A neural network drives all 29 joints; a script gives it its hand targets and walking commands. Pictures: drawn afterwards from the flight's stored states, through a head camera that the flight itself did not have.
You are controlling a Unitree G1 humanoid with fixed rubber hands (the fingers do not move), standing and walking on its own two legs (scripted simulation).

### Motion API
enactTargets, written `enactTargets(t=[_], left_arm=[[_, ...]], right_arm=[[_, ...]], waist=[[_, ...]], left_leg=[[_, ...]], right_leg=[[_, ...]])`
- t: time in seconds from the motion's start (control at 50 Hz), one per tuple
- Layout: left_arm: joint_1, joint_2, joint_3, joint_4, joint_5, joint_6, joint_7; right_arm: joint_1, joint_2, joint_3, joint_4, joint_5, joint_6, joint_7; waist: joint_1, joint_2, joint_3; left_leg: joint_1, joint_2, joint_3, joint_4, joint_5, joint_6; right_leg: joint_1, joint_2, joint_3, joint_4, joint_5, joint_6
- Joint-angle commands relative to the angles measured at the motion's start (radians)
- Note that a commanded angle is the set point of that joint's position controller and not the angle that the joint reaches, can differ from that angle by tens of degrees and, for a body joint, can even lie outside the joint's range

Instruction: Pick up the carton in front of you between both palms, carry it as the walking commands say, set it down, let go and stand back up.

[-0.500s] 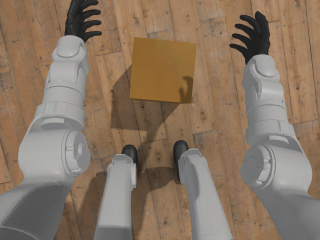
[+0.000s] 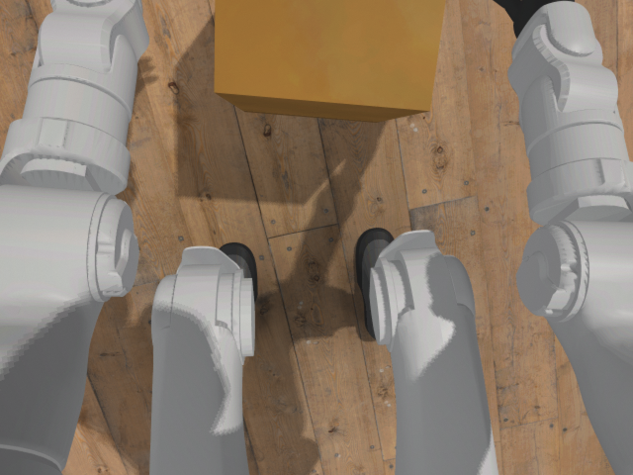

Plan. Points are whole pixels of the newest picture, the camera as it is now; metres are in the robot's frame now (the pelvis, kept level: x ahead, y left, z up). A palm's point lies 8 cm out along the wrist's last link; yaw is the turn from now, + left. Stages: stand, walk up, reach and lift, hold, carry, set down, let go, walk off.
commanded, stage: reach and lift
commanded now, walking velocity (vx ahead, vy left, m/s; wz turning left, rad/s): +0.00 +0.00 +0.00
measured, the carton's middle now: (322, 25) +0.55 -0.04 -0.28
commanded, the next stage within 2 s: none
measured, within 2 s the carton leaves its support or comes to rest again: leaves its support in 1.04 s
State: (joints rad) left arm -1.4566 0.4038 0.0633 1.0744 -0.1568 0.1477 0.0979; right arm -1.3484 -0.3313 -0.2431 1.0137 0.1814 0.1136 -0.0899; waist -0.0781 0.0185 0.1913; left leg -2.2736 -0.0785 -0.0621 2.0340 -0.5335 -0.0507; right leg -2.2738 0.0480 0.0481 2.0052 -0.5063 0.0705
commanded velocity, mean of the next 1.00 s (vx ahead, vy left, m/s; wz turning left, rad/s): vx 0.00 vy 0.00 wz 0.00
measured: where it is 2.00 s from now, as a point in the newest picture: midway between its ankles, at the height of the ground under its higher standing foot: (309, 311)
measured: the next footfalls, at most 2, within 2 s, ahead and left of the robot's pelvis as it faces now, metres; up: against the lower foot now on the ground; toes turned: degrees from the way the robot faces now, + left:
none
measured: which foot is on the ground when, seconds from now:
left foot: down 0.00-1.00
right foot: down 0.00-1.00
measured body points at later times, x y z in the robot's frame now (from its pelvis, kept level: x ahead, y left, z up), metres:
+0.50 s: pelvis +0.01 +0.00 -0.04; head +0.38 -0.01 +0.20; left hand +0.58 +0.14 -0.22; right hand +0.55 -0.22 -0.22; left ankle +0.11 +0.12 -0.37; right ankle +0.12 -0.13 -0.37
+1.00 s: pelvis +0.01 +0.00 -0.04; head +0.38 -0.01 +0.21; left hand +0.58 +0.12 -0.22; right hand +0.55 -0.19 -0.22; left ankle +0.11 +0.12 -0.37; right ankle +0.12 -0.13 -0.37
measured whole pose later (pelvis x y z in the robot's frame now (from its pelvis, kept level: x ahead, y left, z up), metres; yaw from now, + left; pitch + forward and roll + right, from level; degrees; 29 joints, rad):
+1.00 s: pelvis +0.01 +0.00 -0.04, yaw +1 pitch +37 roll -1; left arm -1.49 0.26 0.19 1.07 -0.04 0.17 0.11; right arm -1.42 -0.26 -0.29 1.01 0.06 0.17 -0.06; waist -0.07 0.02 0.35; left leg -2.27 -0.08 -0.05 2.23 -0.61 -0.05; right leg -2.27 0.03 0.04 2.20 -0.58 0.06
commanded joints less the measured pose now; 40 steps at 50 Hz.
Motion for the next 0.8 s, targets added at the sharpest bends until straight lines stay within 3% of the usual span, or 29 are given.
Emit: enactTargets(t=[0.0,0.08,0.1,0.16,0.28,0.36,0.42,0.58,0.66,0.7,0.74,0.78], left_arm=[[-0.344,0.117,0.018,0.032,0.009,-0.044,-0.016],[-0.378,0.139,0.004,0.049,-0.006,-0.078,-0.016],[-0.392,0.141,-0.006,0.037,-0.011,-0.087,-0.015],[-0.420,0.131,-0.031,-0.042,-0.024,-0.111,-0.004],[-0.315,0.063,-0.054,-0.029,-0.070,-0.110,0.016],[-0.268,0.048,-0.053,-0.017,-0.067,-0.108,0.018],[-0.259,0.054,-0.020,0.001,-0.041,-0.108,0.017],[-0.358,0.012,-0.045,-0.012,-0.036,-0.105,0.017],[-0.459,-0.173,-0.100,-0.012,-0.044,-0.096,-0.008],[-0.507,-0.318,-0.081,0.001,-0.003,-0.081,-0.040],[-0.565,-0.703,-0.109,0.005,0.034,-0.053,-0.134],[-0.563,-0.905,-0.088,-0.017,0.076,-0.027,-0.203]], right_arm=[[-0.340,-0.124,0.008,0.012,-0.013,-0.040,0.000],[-0.363,-0.141,0.007,0.038,-0.017,-0.069,-0.009],[-0.372,-0.145,0.001,0.025,-0.014,-0.078,-0.012],[-0.383,-0.158,0.019,0.007,0.003,-0.104,-0.022],[-0.308,-0.155,0.065,0.026,0.032,-0.113,-0.026],[-0.265,-0.122,0.081,0.036,0.038,-0.108,-0.022],[-0.277,-0.110,0.077,0.038,0.032,-0.103,-0.015],[-0.379,-0.072,0.111,0.016,0.049,-0.096,-0.012],[-0.470,0.087,0.157,0.030,0.051,-0.087,0.010],[-0.511,0.244,0.135,0.052,-0.009,-0.072,0.043],[-0.641,0.615,0.181,0.002,-0.060,-0.038,0.139],[-0.667,0.795,0.181,-0.030,-0.085,-0.006,0.214]], waist=[[-0.024,0.036,-1.042],[-0.034,0.031,-1.028],[-0.043,0.047,-1.035],[-0.033,0.086,-1.091],[-0.040,0.076,-1.152],[-0.040,0.041,-1.116],[-0.020,0.026,-1.034],[-0.015,0.047,-1.017],[-0.025,0.062,-0.972],[-0.043,0.067,-0.937],[-0.050,0.054,-0.905],[-0.030,0.081,-0.871]], left_leg=[[0.564,0.041,0.088,-0.107,0.073,0.015],[0.556,0.045,0.078,-0.054,0.139,0.015],[0.569,0.045,0.076,-0.036,0.170,0.015],[0.604,0.041,0.082,0.008,0.286,0.004],[0.673,0.023,0.087,0.035,0.397,-0.003],[0.608,0.017,0.091,0.030,0.359,0.004],[0.530,0.015,0.093,0.020,0.293,0.007],[0.547,0.018,0.097,-0.001,0.207,0.012],[0.566,0.002,0.094,-0.018,0.164,0.012],[0.573,-0.011,0.094,-0.013,0.149,0.008],[0.576,-0.041,0.088,0.004,0.170,0.019],[0.537,-0.055,0.105,0.010,0.166,0.025]], right_leg=[[0.542,-0.046,-0.121,-0.100,0.109,0.004],[0.563,-0.039,-0.112,-0.044,0.186,0.001],[0.556,-0.038,-0.110,-0.030,0.222,0.000],[0.602,-0.031,-0.100,0.016,0.351,-0.007],[0.645,-0.025,-0.110,0.044,0.437,-0.011],[0.653,-0.024,-0.105,0.040,0.424,-0.007],[0.619,-0.026,-0.096,0.033,0.367,-0.006],[0.582,-0.018,-0.102,0.011,0.271,-0.010],[0.582,0.000,-0.109,0.000,0.216,-0.021],[0.570,0.012,-0.113,0.001,0.199,-0.024],[0.534,0.035,-0.121,0.017,0.198,-0.030],[0.497,0.048,-0.125,0.025,0.193,-0.032]])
